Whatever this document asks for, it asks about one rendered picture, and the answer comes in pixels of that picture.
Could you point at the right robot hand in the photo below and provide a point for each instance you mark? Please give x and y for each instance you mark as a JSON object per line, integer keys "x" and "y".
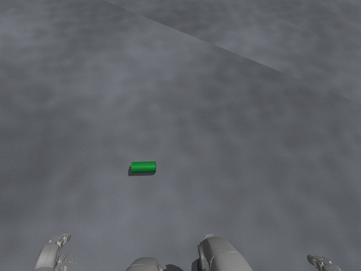
{"x": 322, "y": 263}

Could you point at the left robot hand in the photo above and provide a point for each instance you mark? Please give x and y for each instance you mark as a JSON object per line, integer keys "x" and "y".
{"x": 49, "y": 255}

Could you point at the can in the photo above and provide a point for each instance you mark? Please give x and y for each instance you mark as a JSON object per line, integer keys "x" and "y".
{"x": 143, "y": 167}

